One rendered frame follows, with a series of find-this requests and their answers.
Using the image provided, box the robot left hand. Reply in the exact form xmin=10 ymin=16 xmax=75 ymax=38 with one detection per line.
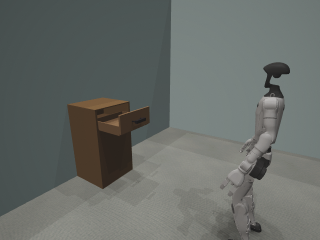
xmin=220 ymin=168 xmax=246 ymax=197

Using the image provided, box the humanoid robot torso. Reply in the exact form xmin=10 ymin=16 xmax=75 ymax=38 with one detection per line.
xmin=255 ymin=93 xmax=285 ymax=168

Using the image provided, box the left robot thigh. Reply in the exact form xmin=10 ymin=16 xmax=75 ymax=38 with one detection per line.
xmin=232 ymin=159 xmax=267 ymax=213

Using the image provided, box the drawer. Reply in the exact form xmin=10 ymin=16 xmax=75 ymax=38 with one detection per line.
xmin=97 ymin=106 xmax=150 ymax=136

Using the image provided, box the left robot upper arm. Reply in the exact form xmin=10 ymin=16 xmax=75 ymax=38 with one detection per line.
xmin=259 ymin=98 xmax=279 ymax=145

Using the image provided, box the left robot forearm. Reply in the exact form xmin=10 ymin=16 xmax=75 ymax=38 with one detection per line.
xmin=238 ymin=133 xmax=272 ymax=175

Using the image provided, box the robot right hand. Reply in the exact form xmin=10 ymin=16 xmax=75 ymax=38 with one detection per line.
xmin=239 ymin=139 xmax=257 ymax=156

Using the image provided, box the handle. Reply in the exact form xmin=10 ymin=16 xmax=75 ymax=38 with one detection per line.
xmin=132 ymin=117 xmax=146 ymax=124

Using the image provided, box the cabinet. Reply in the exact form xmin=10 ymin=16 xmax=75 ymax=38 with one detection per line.
xmin=67 ymin=97 xmax=133 ymax=189

